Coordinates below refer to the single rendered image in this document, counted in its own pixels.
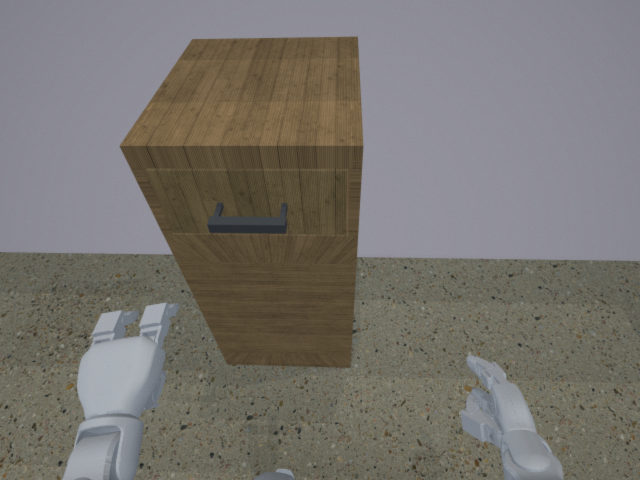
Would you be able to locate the cabinet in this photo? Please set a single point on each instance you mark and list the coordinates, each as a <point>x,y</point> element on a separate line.
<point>262,103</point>

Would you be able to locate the right robot hand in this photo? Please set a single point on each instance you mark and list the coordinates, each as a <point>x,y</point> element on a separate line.
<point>504,410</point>

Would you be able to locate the handle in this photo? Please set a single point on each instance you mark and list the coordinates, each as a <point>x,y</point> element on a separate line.
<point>228,224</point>

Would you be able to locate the left robot hand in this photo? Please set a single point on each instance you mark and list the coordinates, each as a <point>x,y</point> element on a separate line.
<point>120,375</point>

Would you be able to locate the robot left forearm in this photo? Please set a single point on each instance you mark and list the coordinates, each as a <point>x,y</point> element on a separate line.
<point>107,447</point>

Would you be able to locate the robot right forearm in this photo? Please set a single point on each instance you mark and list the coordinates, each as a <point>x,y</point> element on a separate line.
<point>527,456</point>

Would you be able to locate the drawer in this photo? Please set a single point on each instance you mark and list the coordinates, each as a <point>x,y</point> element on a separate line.
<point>316,198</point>

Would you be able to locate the left robot shin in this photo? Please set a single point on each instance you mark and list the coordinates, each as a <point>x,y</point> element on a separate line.
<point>285,471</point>

